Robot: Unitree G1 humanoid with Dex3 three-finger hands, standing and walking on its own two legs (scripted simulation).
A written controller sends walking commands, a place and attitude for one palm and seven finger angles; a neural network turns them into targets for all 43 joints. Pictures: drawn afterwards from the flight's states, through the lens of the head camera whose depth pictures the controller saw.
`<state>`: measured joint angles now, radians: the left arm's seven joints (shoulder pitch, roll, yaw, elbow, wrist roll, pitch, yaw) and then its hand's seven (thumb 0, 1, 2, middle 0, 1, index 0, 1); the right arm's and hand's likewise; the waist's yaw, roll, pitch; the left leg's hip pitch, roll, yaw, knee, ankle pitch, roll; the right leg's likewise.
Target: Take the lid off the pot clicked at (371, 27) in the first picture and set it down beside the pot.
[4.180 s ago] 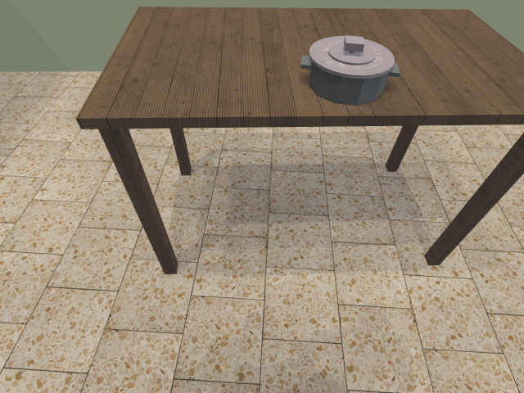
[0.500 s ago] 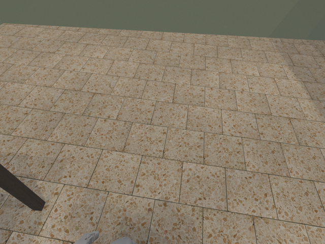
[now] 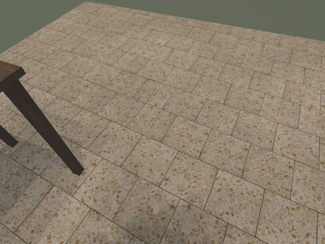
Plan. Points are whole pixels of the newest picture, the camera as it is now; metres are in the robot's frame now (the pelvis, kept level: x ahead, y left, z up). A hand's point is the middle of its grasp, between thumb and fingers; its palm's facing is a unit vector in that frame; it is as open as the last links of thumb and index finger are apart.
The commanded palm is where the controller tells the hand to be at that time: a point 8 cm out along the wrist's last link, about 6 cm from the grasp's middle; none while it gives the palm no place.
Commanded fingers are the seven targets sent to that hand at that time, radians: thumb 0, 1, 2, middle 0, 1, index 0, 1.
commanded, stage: turn to face it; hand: left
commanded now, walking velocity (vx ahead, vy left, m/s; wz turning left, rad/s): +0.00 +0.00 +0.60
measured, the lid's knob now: out of the picture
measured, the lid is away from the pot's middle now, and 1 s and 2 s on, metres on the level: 0.00 0.00 0.00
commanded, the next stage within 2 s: take the last steps up to it in 1.88 s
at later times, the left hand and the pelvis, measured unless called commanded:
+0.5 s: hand out of the picture -0.04 +0.23 -0.18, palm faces +0.37 -0.90 -0.24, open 7.4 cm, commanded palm none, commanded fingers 0.00 0.90 0.90 -0.20 -0.30 -0.20 -0.30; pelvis -0.01 +0.00 +0.00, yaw +19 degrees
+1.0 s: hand out of the picture -0.05 +0.19 -0.14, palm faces +0.58 -0.77 -0.27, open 7.4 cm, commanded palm none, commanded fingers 0.00 0.90 0.90 -0.20 -0.30 -0.20 -0.30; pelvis +0.00 -0.02 +0.01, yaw +37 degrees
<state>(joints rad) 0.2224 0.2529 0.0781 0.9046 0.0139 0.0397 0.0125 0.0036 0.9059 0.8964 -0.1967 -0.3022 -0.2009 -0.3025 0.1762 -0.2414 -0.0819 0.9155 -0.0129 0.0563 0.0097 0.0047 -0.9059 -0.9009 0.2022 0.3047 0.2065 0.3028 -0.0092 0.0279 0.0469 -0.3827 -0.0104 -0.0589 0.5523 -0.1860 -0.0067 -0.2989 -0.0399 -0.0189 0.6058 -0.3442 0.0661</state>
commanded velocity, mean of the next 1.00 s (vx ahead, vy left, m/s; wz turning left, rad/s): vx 0.00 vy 0.00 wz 0.60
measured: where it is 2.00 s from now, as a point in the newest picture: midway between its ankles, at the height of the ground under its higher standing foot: outside the picture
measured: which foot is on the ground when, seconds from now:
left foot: down 0.00-0.00, up 0.02-0.36, down 0.38-0.78, up 0.80-1.00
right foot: up 0.00-0.00, down 0.02-0.38, up 0.40-0.76, down 0.78-1.00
